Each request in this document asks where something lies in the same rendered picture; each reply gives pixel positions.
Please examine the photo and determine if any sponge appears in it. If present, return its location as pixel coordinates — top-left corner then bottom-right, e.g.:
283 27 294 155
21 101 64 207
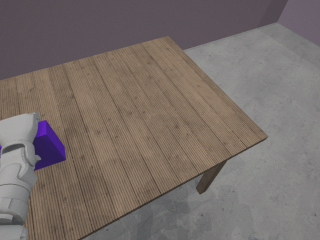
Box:
0 120 66 171

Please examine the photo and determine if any robot left upper arm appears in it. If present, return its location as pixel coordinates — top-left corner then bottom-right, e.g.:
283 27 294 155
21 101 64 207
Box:
0 225 29 240

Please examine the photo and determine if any table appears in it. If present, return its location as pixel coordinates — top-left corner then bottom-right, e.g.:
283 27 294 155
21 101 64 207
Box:
0 36 268 240

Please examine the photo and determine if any robot left forearm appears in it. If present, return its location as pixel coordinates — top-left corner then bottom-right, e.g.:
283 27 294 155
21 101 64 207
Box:
0 140 37 226

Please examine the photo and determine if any robot left hand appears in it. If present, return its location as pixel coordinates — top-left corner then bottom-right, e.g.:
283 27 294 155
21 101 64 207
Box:
0 112 42 163

